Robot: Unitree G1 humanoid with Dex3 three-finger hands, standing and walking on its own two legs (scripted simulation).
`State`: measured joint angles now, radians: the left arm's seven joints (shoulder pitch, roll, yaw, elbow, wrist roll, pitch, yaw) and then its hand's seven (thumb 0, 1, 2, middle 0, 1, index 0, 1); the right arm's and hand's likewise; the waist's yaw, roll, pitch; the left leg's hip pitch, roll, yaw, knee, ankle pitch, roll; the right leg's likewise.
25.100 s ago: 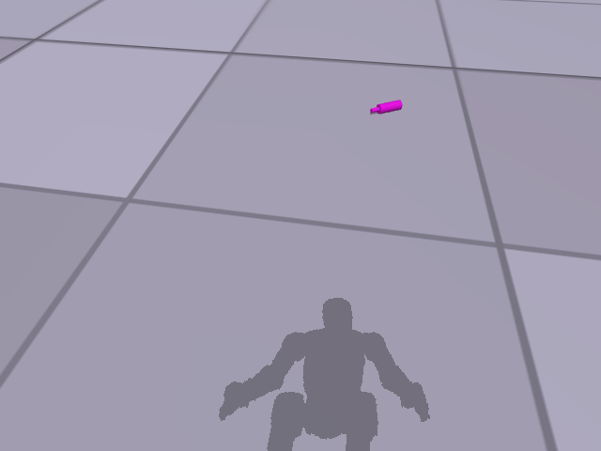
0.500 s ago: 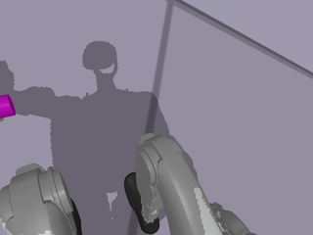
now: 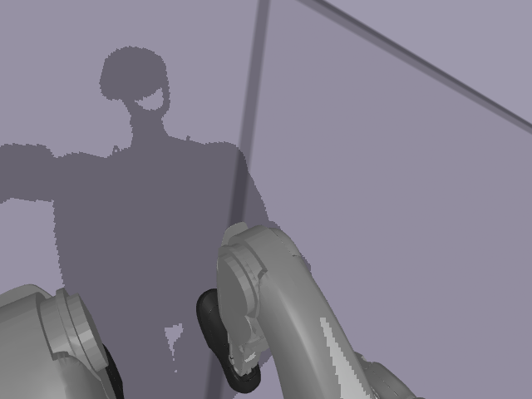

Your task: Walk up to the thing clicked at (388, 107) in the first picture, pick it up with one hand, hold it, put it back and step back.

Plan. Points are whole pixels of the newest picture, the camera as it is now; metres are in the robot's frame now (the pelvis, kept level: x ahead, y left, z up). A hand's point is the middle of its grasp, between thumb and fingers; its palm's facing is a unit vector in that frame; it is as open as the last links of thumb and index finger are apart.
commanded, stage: rest palm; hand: left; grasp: from above
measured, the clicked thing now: out of the picture +0.44 +0.37 -0.28
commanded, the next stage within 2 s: close in 0.64 s
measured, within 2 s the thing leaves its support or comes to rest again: neither
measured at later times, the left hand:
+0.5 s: hand out of the picture +0.44 +0.33 -0.25, palm faces -0.45 -0.16 -0.88, open 14.0 cm
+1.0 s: hand out of the picture +0.44 +0.34 -0.25, palm faces -0.44 -0.16 -0.89, open 12.8 cm
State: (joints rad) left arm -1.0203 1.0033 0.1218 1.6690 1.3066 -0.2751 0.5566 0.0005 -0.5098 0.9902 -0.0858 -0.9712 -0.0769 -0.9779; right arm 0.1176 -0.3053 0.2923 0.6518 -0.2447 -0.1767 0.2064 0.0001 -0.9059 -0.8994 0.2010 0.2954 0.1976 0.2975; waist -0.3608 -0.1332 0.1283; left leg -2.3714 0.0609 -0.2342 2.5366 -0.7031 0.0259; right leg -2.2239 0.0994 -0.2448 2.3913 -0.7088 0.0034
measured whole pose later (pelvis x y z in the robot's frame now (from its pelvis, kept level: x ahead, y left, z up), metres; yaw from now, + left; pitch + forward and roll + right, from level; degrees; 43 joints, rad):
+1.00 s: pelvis +0.00 +0.00 +0.00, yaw -2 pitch +27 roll -15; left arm -1.05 1.05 0.08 1.70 1.27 -0.24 0.59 0.00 -0.29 0.82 -0.21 -0.95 -0.23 -0.92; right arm 0.08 -0.34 0.34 0.63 -0.25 -0.24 0.24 0.00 -0.91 -0.90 0.20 0.30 0.20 0.30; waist -0.37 -0.17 0.17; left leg -2.36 0.07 -0.26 2.55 -0.70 0.03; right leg -2.21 0.11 -0.26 2.38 -0.69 0.01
